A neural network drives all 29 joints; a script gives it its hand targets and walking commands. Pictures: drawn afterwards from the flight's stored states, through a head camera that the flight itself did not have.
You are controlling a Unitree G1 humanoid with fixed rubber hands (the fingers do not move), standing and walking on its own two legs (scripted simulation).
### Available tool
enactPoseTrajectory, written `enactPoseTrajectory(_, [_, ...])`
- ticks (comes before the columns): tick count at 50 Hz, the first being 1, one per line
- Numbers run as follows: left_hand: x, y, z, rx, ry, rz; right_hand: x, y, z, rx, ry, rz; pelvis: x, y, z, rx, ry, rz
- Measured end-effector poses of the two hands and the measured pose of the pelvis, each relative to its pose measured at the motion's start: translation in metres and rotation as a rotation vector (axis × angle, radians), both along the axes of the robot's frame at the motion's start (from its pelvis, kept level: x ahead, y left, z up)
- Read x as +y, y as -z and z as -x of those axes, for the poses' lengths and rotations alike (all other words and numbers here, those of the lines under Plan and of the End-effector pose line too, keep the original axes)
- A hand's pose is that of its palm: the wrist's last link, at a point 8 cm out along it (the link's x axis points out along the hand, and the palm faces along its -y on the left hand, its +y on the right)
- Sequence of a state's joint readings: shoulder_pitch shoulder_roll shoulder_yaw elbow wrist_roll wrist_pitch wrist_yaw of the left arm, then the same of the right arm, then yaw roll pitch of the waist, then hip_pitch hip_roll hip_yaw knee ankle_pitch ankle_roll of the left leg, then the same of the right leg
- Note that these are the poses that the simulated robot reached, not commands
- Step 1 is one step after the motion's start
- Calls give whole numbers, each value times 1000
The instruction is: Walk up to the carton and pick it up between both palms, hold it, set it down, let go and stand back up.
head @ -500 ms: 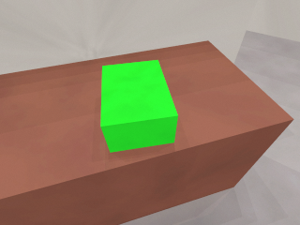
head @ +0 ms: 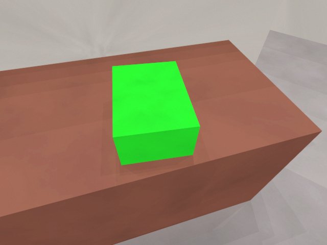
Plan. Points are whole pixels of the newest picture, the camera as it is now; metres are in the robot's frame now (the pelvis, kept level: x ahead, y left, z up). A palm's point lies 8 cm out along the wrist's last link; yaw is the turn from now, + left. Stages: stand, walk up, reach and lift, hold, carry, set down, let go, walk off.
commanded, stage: walk up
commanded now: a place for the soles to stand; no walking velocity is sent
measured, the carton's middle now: (150, 108) +0.52 +0.06 +0.01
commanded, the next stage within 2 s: reach and lift in 1.30 s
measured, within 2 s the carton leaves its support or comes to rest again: neither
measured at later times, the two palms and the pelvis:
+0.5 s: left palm out of the picture +0.01 +0.25 -0.14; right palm out of the picture +0.01 -0.22 -0.13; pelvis +0.01 +0.01 +0.01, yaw +4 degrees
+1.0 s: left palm out of the picture -0.01 +0.23 -0.15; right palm out of the picture +0.05 -0.25 -0.14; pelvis +0.01 -0.01 +0.00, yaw +10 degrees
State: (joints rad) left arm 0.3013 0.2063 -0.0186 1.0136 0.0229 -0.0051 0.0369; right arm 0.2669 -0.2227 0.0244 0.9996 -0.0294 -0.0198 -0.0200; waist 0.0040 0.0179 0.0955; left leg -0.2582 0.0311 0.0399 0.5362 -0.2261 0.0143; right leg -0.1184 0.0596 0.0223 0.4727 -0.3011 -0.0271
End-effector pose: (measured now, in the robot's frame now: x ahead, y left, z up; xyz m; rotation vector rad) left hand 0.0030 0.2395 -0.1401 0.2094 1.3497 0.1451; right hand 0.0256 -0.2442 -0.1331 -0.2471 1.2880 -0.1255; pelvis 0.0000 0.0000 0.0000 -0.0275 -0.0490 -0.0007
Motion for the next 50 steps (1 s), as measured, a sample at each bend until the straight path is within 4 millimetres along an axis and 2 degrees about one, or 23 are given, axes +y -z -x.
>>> enactPoseTrajectory(4, [10, 8, -7, -7, 0, 15, 13, -3, -5, -21, 29, 3, 8, 2, -3, -7, -4, -27])
enactPoseTrajectory(10, [10, 4, -18, -22, 22, 28, 20, -6, -3, 9, 35, -6, 14, -4, -7, 12, -13, -23])
enactPoseTrajectory(20, [14, -1, -14, 5, 3, 7, 22, -2, 10, 60, 27, -26, 12, -6, -10, 20, -46, -22])
enactPoseTrajectory(29, [5, -1, -8, 10, -33, 7, 16, 1, 14, 98, -5, -28, 5, -6, -11, 21, -81, -16])
enactPoseTrajectory(40, [-8, 3, 4, 19, -93, 18, 4, 2, -3, 90, -66, -10, -6, -3, -12, 22, -130, -5])
enactPoseTrajectory(50, [-10, 7, 17, 24, -155, 10, -2, 3, -28, 61, -129, 11, -12, 1, -12, 21, -179, 5])
